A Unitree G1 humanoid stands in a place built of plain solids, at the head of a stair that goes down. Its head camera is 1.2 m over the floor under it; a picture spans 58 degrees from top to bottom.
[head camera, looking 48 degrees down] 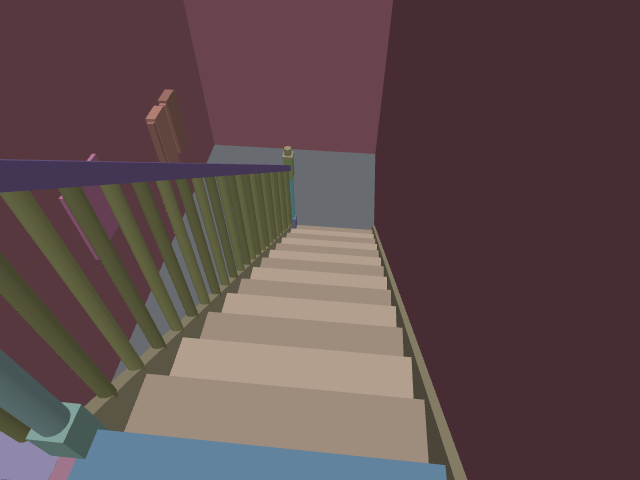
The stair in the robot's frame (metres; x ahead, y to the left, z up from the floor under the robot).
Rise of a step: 0.20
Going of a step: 0.25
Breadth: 0.94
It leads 5 degrees to the right of straight ahead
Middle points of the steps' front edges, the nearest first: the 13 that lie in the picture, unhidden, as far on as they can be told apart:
0.35 0.14 0.00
0.61 0.13 -0.21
0.86 0.10 -0.40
1.11 0.08 -0.60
1.36 0.05 -0.80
1.61 0.03 -1.00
1.86 0.00 -1.20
2.11 -0.02 -1.40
2.36 -0.04 -1.59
2.61 -0.07 -1.79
2.86 -0.09 -1.99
3.11 -0.12 -2.19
3.37 -0.14 -2.39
